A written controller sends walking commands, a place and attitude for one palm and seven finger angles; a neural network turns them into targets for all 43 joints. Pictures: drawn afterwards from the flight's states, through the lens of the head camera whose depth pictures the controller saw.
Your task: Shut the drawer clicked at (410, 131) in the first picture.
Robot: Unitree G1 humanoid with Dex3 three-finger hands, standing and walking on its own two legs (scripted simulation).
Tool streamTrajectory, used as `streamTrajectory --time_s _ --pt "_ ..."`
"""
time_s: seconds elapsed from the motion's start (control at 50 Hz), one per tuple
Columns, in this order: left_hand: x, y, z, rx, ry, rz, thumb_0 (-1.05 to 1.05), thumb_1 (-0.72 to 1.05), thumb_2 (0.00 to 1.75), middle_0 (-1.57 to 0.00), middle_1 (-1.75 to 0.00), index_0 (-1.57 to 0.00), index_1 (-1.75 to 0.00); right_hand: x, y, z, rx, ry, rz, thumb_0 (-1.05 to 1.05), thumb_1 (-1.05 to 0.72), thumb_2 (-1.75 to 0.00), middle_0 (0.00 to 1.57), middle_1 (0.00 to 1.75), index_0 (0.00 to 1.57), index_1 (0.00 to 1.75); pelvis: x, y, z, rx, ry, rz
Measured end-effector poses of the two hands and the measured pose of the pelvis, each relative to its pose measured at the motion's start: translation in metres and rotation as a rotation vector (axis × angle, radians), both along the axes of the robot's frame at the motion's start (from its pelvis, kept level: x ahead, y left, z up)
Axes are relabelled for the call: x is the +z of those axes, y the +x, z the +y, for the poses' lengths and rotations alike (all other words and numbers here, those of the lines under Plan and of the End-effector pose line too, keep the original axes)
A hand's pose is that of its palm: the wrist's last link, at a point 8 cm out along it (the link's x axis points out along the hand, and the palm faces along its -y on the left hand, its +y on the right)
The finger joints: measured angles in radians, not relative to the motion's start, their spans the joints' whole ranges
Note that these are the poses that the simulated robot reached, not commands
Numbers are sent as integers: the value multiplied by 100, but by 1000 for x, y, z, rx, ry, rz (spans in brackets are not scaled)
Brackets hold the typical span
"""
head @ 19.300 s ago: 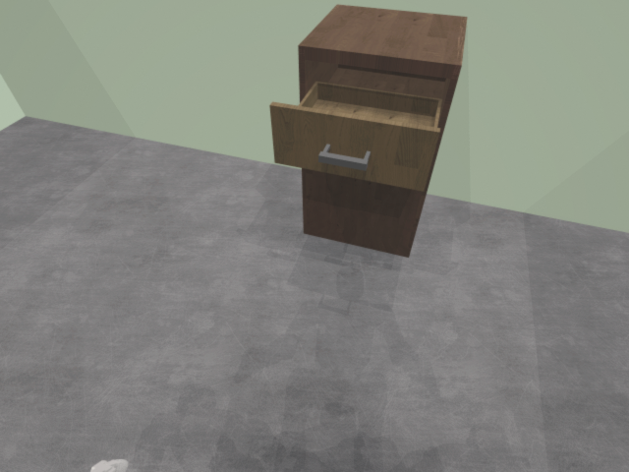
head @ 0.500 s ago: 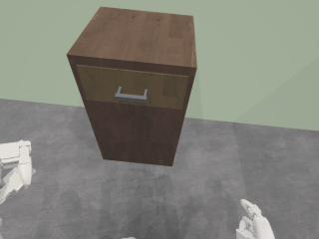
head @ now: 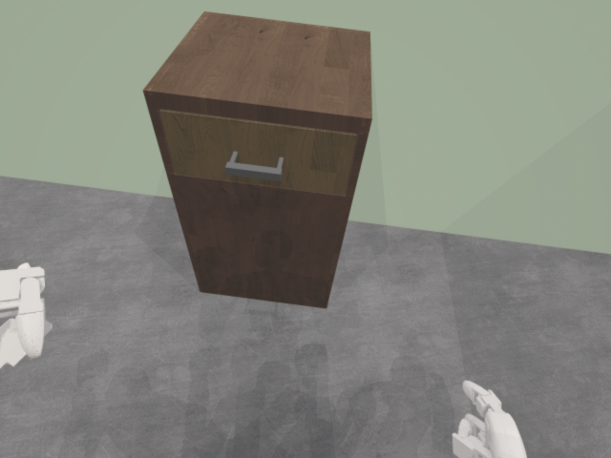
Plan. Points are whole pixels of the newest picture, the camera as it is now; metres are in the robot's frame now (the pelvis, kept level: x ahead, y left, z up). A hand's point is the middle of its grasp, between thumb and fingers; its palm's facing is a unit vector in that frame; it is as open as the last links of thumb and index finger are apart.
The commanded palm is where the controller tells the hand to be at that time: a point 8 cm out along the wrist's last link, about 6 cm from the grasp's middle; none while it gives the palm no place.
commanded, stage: step back with the hand held close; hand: left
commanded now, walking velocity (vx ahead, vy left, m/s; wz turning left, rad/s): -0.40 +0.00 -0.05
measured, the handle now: (255, 165) +0.72 +0.14 -0.08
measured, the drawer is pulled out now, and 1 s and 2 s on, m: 0.00 0.00 0.00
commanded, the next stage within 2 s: stop stepping back and stand still in 0.04 s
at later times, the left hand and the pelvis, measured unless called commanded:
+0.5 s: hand out of the picture +0.10 +0.23 +0.16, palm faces +0.35 -0.83 -0.43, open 3.3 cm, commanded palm +0.04 +0.27 +0.18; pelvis -0.11 -0.01 +0.00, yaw -3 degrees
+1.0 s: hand out of the picture +0.08 +0.23 +0.16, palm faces +0.35 -0.82 -0.44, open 3.3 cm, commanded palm none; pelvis -0.11 -0.01 +0.00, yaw -1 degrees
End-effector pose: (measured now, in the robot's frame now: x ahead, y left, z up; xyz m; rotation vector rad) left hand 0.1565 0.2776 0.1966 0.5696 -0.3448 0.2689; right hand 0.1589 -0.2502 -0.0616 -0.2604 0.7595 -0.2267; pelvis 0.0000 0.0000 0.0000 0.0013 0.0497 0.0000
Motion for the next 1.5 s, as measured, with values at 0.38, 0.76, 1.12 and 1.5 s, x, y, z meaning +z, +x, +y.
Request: streamTrajectory --time_s 0.38,0.76,1.12,1.5 --pt "0 -88 -29 -37 -9 31 2 89 90 -141 -160 -140 -160 -19 -119 10 16 94 -4 1 -90 -90 20 30 21 30 -2 -95 -13 -49 -3 -50" --pt "-9 -121 -31 20 -55 5 2 89 90 -141 -160 -140 -160 -19 -165 -22 -18 34 18 1 -90 -90 20 30 21 30 -2 -118 -23 -20 -1 -77" --pt "-163 -84 9 126 -232 646 1 90 90 -137 -156 -136 -156 -38 -112 14 88 107 34 1 -90 -90 20 30 21 30 -7 -110 6 0 -6 -48" --pt "-332 -310 -11 413 -520 1692 1 91 90 -72 -92 -72 -88 -70 -280 28 -66 118 619 1 -91 -90 20 30 21 30 4 -123 15 5 -17 -67"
